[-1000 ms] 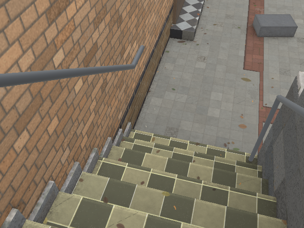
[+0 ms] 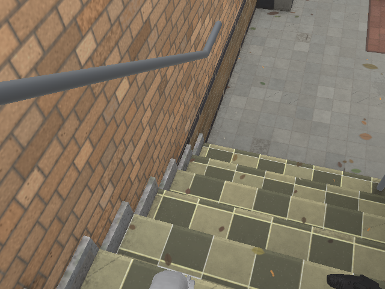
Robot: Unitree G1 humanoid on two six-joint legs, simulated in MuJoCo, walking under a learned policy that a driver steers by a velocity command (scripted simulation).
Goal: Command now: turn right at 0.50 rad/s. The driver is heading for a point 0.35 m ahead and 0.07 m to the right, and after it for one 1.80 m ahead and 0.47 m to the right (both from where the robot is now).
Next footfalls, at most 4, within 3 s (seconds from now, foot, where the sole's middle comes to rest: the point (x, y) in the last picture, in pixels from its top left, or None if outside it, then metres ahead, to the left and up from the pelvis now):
0.52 left None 0.01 0.31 -0.58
0.98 right None -0.13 0.13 -0.58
1.38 left None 0.13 0.13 -0.77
1.72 right None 0.07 -0.20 -0.77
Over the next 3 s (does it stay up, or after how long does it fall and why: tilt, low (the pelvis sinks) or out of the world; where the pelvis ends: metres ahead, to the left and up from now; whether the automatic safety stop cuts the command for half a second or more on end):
stays up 0.54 -0.22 -0.40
